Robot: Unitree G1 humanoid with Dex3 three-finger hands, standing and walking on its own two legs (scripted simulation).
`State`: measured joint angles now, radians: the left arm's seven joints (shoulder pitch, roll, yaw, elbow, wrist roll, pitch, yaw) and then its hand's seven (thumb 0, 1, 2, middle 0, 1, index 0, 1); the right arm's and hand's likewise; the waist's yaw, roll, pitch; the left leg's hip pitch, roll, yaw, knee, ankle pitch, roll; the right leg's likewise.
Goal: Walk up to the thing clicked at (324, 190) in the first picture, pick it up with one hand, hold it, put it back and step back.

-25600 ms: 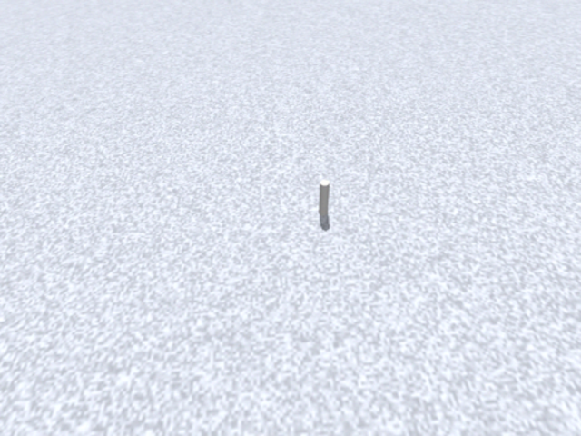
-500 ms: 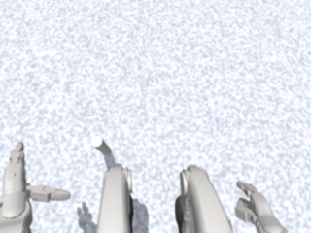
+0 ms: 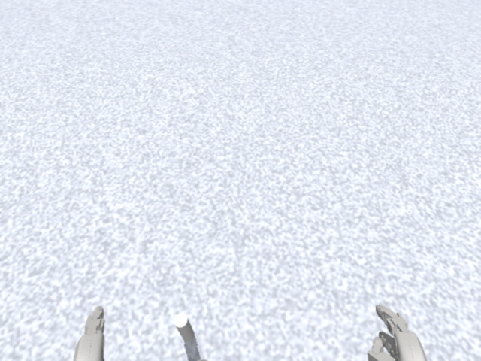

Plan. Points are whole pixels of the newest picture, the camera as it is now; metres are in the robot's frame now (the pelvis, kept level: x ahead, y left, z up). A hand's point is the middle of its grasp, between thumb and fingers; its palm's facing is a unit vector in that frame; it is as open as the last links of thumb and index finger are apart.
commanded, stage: home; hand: left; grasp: from the side
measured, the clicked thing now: (185, 328) +0.36 +0.19 -0.60
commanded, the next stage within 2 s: stand in 1.88 s
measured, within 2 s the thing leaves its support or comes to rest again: neither
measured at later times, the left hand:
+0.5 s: hand out of the picture +0.16 +0.17 -0.03, palm faces +0.12 -0.95 -0.29, open 17.6 cm
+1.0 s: hand out of the picture +0.15 +0.16 -0.03, palm faces +0.11 -0.95 -0.29, open 17.7 cm
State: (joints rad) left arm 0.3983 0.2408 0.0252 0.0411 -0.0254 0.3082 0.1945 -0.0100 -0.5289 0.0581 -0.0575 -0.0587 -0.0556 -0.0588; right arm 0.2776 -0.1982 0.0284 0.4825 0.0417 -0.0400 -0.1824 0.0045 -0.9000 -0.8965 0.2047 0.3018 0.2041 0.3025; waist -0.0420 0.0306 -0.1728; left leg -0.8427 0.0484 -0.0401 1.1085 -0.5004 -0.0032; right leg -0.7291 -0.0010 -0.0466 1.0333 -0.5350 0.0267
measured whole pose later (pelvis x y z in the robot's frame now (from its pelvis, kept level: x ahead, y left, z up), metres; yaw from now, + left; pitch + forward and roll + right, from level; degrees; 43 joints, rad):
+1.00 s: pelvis -0.01 -0.03 +0.02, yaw +1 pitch +8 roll -1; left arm 0.47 0.20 -0.01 0.00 -0.02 0.26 0.13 -0.01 -0.58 0.03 -0.05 -0.05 -0.05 -0.05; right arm 0.28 -0.21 0.02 0.50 0.02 -0.12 -0.18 0.01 -0.90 -0.90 0.20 0.30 0.20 0.30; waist -0.02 0.04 -0.10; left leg -0.66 0.05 -0.04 0.95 -0.42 -0.03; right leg -0.58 0.00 -0.05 0.93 -0.48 0.00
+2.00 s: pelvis +0.00 -0.02 +0.02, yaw +1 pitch +8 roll -2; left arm 0.47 0.20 -0.01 -0.01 -0.02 0.27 0.13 -0.01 -0.58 0.03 -0.05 -0.05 -0.05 -0.05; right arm 0.28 -0.21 0.02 0.51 0.02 -0.12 -0.18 0.01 -0.90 -0.90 0.20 0.30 0.20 0.30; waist -0.02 0.03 -0.10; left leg -0.65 0.05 -0.03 0.95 -0.44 -0.02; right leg -0.56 0.00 -0.04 0.91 -0.50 0.01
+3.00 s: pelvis -0.01 +0.00 +0.08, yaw +1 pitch -4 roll +0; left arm 0.18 0.32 0.01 1.09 0.02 0.00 0.02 0.01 0.90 0.89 -0.20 -0.30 -0.20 -0.30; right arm 0.14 -0.30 -0.02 1.11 -0.02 0.00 -0.01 0.00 -0.91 -0.89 0.20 0.30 0.20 0.30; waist 0.02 0.01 0.05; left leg -0.17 0.00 0.01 0.41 -0.17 0.00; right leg -0.11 -0.05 -0.02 0.41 -0.24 0.03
